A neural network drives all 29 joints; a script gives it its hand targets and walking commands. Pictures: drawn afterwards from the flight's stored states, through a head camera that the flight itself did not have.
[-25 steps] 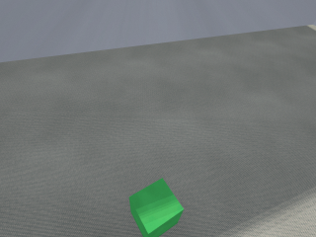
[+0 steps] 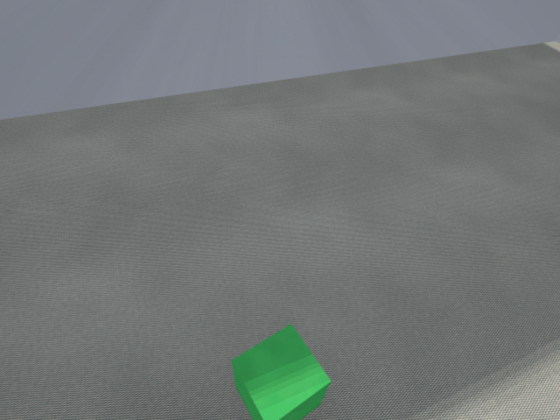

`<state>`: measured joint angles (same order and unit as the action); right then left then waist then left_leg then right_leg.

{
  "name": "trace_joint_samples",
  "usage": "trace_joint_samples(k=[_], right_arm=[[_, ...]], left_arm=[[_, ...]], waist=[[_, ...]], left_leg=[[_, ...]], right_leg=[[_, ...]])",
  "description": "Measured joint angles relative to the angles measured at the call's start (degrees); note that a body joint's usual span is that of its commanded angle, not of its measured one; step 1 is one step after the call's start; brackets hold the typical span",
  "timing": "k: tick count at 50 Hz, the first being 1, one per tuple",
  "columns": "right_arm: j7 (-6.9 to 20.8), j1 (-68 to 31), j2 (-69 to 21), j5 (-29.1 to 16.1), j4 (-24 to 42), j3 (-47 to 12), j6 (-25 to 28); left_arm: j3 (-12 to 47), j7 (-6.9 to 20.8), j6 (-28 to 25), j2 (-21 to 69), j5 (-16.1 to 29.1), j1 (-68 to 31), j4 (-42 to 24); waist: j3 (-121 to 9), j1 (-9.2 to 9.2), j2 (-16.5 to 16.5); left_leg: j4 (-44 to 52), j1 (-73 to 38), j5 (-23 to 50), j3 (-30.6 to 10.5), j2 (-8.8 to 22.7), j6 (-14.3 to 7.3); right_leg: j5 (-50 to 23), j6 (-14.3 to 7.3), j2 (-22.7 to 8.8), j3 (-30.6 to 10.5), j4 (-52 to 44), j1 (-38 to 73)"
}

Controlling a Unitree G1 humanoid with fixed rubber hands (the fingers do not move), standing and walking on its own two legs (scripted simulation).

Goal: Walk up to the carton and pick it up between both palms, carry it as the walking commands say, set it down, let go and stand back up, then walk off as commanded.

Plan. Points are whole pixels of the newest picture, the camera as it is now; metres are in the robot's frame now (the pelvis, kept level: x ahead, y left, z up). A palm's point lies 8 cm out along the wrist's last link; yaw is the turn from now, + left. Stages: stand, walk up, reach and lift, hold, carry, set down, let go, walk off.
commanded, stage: walk up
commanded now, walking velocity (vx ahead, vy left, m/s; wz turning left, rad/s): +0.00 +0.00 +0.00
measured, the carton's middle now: (278, 384) +0.39 -0.03 -0.65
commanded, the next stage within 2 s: none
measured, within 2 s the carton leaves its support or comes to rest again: neither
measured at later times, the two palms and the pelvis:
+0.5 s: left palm out of the picture -0.02 +0.20 -0.16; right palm out of the picture -0.02 -0.18 -0.15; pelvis +0.01 +0.01 +0.00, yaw +0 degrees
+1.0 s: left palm out of the picture +0.13 +0.09 -0.13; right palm out of the picture -0.06 -0.44 -0.15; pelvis +0.00 -0.17 -0.02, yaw +15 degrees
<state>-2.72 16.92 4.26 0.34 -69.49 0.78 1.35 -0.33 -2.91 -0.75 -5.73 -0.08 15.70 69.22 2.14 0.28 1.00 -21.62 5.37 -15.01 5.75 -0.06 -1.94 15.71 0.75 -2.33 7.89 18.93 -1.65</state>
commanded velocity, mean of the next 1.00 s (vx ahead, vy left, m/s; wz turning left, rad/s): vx -0.02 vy -0.19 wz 0.26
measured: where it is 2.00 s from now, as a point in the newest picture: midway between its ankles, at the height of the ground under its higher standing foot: outside the picture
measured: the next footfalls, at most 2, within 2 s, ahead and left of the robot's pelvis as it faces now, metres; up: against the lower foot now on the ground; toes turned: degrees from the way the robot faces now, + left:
right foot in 0.96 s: +0.11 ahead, -0.30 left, +0.00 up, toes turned +13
left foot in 1.38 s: -0.05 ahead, -0.21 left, +0.00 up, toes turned +30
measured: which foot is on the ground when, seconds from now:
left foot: down 0.00-0.96, up 0.98-1.00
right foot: down 0.00-0.48, up 0.50-0.94, down 0.96-1.00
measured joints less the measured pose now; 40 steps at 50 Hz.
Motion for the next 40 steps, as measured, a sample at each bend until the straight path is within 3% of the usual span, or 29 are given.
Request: trace_joint_samples(k=[24,26,28,30,32,35,40], right_arm=[[-0.08,0.09,0.08,-0.09,0.26,0.58,0.08],[-0.59,0.32,-0.42,0.88,0.88,1.50,-0.13],[-1.89,1.51,-1.12,1.81,1.84,2.93,-0.16],[-2.59,3.59,-1.06,2.46,2.26,3.60,-0.60],[-2.92,5.97,-0.18,3.06,2.48,4.00,-1.38],[-2.95,8.67,1.89,3.19,2.65,4.30,-1.92],[-2.06,10.52,4.68,3.03,4.42,4.52,-1.72]], left_arm=[[0.93,-0.39,-0.05,1.08,0.04,1.27,0.50],[-0.49,0.17,1.31,0.42,-1.17,1.31,-0.61],[-2.39,1.22,3.42,-1.70,-3.24,-0.16,-2.08],[-3.56,1.99,4.14,-4.30,-3.44,-2.06,-4.37],[-4.29,2.52,4.14,-6.47,-2.89,-4.17,-7.47],[-4.77,2.71,4.08,-8.38,-1.87,-8.13,-11.27],[-4.31,3.46,5.41,-9.27,-2.00,-13.49,-15.85]], waist=[[0.22,-0.31,0.12],[-0.33,0.73,0.59],[0.00,3.08,1.11],[0.84,4.50,1.74],[1.77,5.06,2.20],[3.30,5.10,2.36],[4.84,6.83,1.13]], left_leg=[[-0.19,-1.07,-1.39,0.35,-0.90,-0.80],[-1.08,0.58,-1.55,-0.04,-0.82,-0.76],[-2.57,3.18,-1.33,-2.33,-0.12,-0.31],[-3.55,5.06,-0.88,-4.71,0.78,0.48],[-4.64,6.52,-0.74,-6.63,1.64,1.32],[-6.51,7.98,-1.05,-8.50,2.90,2.62],[-8.09,9.82,-1.01,-11.76,5.62,5.68]], right_leg=[[1.18,1.12,-1.00,-0.40,0.33,0.94],[4.81,1.57,-0.98,-0.30,8.36,-2.92],[9.13,2.70,0.62,-1.47,26.50,-10.72],[7.62,3.05,1.83,-2.28,40.34,-17.75],[3.76,2.60,1.99,-3.41,46.82,-22.94],[1.56,1.84,1.14,-6.02,47.07,-27.48],[3.68,2.41,-0.29,-8.12,36.82,-28.91]])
